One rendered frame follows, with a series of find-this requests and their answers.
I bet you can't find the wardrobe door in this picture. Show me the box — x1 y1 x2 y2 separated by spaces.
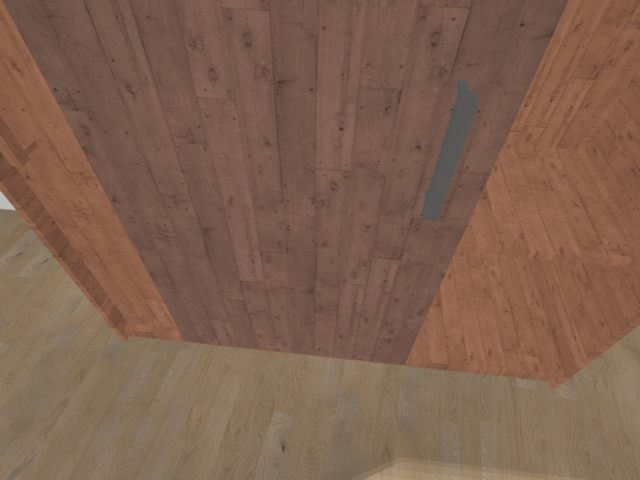
0 0 178 328
2 0 568 365

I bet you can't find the handle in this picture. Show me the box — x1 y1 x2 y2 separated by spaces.
422 79 480 221
0 116 30 167

